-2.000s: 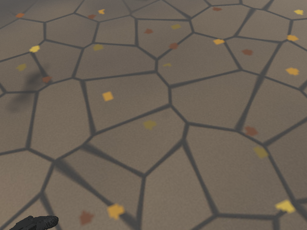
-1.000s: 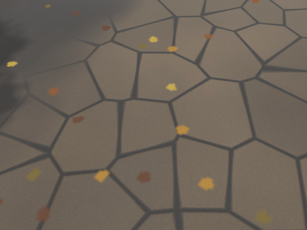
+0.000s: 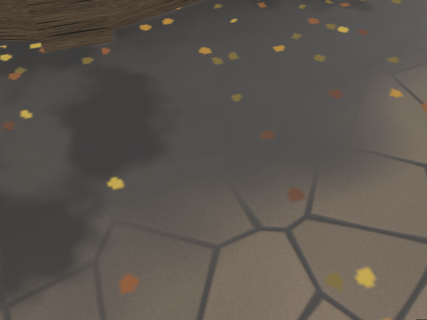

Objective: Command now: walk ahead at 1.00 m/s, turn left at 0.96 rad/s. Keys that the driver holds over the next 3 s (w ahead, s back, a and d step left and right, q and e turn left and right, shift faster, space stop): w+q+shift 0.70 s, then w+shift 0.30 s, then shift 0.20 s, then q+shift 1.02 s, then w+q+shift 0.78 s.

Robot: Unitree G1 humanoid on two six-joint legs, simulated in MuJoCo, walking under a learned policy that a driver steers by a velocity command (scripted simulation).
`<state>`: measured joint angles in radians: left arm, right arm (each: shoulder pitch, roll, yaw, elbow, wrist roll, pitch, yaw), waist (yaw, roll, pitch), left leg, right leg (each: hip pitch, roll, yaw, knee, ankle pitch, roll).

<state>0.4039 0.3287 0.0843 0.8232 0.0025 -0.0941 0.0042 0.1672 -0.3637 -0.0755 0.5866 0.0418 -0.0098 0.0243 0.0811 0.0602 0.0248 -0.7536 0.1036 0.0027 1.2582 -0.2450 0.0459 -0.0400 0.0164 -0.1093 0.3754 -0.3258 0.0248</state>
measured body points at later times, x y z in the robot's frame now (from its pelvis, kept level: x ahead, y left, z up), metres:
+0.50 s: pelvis +0.45 +0.04 +0.01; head +0.46 +0.07 +0.45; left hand +0.58 +0.37 -0.04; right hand +0.59 -0.20 -0.11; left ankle +0.35 +0.07 -0.73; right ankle +0.74 -0.06 -0.66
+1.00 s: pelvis +0.82 +0.22 -0.01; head +0.82 +0.25 +0.44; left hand +0.56 +0.32 -0.14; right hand +1.16 +0.29 -0.05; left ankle +0.86 +0.47 -0.67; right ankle +0.82 +0.00 -0.73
